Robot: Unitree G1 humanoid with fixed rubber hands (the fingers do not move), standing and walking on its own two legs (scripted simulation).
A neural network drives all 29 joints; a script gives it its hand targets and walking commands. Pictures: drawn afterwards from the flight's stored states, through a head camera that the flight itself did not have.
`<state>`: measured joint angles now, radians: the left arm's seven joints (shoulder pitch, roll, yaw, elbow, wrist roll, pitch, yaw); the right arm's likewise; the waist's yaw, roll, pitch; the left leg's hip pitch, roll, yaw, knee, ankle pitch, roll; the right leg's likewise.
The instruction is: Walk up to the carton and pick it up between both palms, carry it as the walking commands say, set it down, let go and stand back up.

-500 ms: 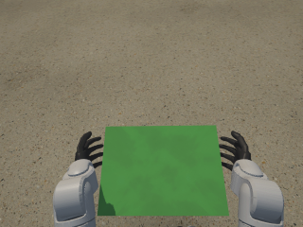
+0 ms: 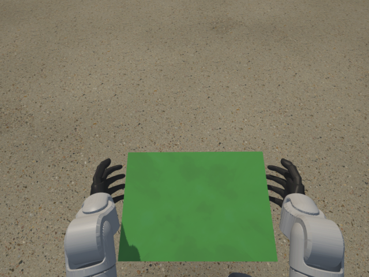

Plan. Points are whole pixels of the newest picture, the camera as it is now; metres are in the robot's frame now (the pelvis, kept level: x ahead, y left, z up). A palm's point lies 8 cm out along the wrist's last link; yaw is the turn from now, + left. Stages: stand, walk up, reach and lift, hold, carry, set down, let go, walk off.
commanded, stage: carry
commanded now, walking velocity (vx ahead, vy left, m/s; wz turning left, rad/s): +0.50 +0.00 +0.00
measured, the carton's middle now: (194, 205) +0.28 +0.00 -0.02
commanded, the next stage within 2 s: none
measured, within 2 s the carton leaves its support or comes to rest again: neither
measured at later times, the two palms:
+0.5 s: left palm (131, 77) +0.60 +0.17 +0.08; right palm (256, 79) +0.62 -0.18 +0.07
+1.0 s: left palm (129, 18) +0.96 +0.23 +0.08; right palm (224, 19) +0.95 -0.13 +0.08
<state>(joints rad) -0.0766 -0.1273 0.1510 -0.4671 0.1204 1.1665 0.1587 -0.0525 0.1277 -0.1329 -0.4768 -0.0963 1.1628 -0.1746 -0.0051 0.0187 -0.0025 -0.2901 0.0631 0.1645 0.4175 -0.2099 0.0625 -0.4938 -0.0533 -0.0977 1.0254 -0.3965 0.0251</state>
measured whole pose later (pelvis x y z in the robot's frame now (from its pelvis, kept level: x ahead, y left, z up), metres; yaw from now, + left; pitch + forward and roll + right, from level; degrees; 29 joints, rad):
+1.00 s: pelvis +0.70 +0.05 +0.00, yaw -1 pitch +3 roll -2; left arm -0.08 -0.13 0.15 -0.47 0.12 1.14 0.16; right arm -0.06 0.13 -0.13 -0.48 -0.10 1.14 -0.17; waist 0.00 0.01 0.02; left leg -0.18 0.04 0.14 0.39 -0.26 0.05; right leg -0.53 -0.06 -0.11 0.82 -0.32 0.03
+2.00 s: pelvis +0.87 +0.06 -0.01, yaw +2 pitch +3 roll +0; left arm -0.08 -0.13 0.15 -0.37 0.12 1.10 0.16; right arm -0.06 0.13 -0.14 -0.40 -0.16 1.12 -0.14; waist 0.00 -0.01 -0.09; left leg -0.26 0.04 0.14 0.49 -0.28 0.01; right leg -0.30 -0.08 -0.17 0.48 -0.23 0.01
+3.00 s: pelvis +0.84 +0.05 -0.01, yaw +2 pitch +1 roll +0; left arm -0.09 -0.12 0.16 -0.05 0.13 0.82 0.15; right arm -0.07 0.08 -0.17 -0.06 -0.15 0.84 -0.10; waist 0.00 0.00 -0.08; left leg -0.27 0.04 0.14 0.49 -0.24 0.01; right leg -0.30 -0.08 -0.17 0.48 -0.19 -0.01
